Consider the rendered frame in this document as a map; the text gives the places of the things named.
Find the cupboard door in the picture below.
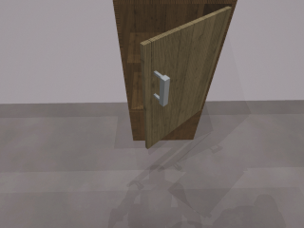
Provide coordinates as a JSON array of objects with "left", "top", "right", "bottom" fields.
[{"left": 140, "top": 6, "right": 232, "bottom": 149}]

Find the handle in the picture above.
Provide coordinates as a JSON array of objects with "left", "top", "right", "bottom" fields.
[{"left": 153, "top": 70, "right": 170, "bottom": 106}]

